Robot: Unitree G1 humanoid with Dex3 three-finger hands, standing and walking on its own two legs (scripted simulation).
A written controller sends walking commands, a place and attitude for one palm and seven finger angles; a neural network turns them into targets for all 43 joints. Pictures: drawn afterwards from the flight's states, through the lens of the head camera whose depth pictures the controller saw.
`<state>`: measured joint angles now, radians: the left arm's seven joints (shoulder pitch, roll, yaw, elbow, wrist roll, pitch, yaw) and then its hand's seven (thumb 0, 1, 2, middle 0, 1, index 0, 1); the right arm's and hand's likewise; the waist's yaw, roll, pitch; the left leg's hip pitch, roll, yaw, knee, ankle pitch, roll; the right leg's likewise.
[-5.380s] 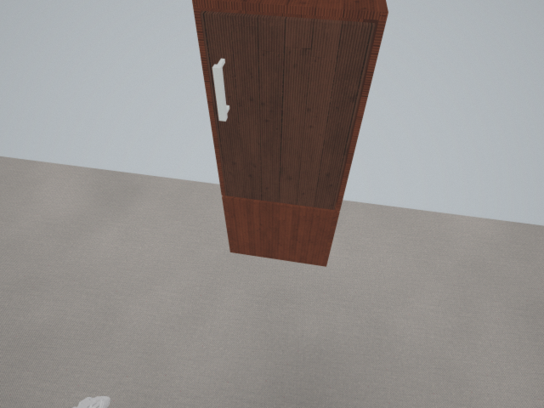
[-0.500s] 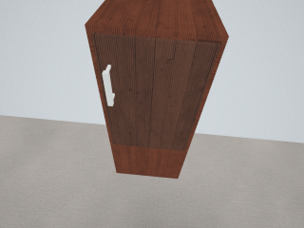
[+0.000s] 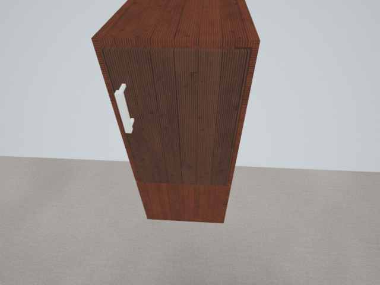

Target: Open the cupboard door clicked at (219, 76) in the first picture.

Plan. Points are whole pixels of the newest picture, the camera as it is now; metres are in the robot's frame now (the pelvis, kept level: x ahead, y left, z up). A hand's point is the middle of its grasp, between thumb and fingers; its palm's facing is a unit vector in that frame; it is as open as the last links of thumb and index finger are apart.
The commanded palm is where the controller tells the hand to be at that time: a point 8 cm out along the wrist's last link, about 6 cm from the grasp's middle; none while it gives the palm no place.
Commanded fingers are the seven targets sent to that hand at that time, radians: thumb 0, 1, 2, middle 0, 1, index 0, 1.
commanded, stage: come to a stop and stand still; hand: left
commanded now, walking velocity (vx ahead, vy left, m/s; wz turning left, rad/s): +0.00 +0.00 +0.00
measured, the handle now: (126, 109) +0.58 +0.21 +0.06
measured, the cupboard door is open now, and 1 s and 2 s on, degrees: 0 0 0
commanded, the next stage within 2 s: look again from close up in 0.40 s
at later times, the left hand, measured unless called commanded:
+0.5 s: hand out of the picture +0.01 +0.21 -0.15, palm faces +0.04 -0.96 -0.28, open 7.4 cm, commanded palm none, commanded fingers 0.00 0.90 0.90 -0.20 -0.30 -0.20 -0.30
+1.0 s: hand out of the picture -0.05 +0.17 -0.17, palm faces +0.05 -0.99 -0.13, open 7.4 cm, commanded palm none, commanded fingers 0.00 0.90 0.90 -0.20 -0.30 -0.20 -0.30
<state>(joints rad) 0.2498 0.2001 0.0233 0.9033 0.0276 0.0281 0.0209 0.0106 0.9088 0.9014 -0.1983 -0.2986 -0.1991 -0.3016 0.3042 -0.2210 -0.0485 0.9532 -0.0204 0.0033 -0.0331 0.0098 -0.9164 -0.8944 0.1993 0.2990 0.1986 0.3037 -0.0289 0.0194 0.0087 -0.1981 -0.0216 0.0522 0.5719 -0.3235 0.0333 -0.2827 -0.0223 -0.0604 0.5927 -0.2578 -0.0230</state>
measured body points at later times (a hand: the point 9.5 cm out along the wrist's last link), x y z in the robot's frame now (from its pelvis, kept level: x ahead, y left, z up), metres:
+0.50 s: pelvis -0.03 -0.02 +0.01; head -0.05 -0.02 +0.46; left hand +0.01 +0.26 -0.13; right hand -0.04 -0.29 -0.13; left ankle -0.01 +0.10 -0.73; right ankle +0.04 -0.10 -0.73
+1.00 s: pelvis -0.02 +0.02 +0.01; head -0.03 +0.04 +0.46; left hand -0.05 +0.22 -0.16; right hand -0.02 -0.19 -0.14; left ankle -0.01 +0.10 -0.73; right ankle +0.04 -0.10 -0.73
